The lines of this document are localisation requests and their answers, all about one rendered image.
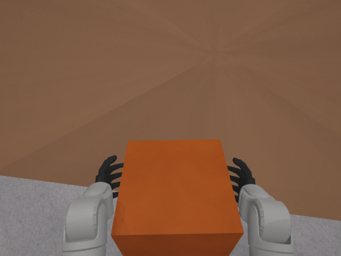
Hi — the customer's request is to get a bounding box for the carton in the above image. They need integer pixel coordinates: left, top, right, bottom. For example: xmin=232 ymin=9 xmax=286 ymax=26
xmin=111 ymin=139 xmax=244 ymax=256

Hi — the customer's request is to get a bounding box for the right robot hand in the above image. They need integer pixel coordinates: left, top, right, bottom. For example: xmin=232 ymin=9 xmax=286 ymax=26
xmin=227 ymin=158 xmax=255 ymax=203

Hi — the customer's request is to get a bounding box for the robot left forearm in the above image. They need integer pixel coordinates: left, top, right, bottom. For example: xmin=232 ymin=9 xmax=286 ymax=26
xmin=61 ymin=182 xmax=114 ymax=256

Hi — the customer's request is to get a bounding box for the left robot hand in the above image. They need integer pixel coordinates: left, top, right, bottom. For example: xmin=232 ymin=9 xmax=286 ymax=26
xmin=95 ymin=155 xmax=124 ymax=199

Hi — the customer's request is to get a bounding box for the robot right forearm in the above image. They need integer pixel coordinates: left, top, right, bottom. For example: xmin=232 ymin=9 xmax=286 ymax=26
xmin=239 ymin=184 xmax=295 ymax=256

